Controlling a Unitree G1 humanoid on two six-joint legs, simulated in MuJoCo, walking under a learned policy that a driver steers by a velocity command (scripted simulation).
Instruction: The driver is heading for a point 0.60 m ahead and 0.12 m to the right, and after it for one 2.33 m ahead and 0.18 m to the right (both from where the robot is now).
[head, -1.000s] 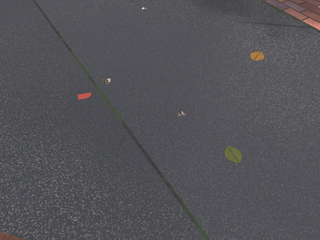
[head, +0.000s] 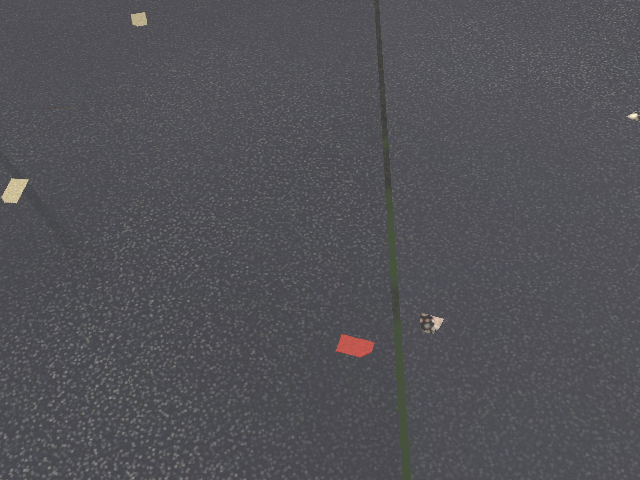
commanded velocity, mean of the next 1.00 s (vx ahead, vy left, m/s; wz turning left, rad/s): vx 0.60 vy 0.00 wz -0.20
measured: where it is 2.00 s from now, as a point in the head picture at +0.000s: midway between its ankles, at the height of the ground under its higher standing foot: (393, 332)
